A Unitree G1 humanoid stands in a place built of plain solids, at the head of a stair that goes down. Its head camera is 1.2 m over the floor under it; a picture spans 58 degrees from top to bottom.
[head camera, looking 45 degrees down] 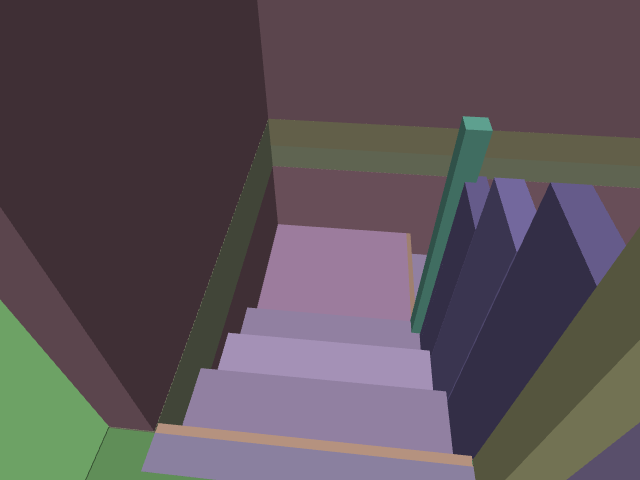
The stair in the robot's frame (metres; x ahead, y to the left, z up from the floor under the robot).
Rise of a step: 0.19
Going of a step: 0.27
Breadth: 0.85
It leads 6 degrees to the right of straight ahead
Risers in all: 4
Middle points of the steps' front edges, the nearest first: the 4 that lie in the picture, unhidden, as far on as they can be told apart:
0.45 0.02 0.00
0.71 0.00 -0.19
0.98 -0.03 -0.38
1.25 -0.06 -0.57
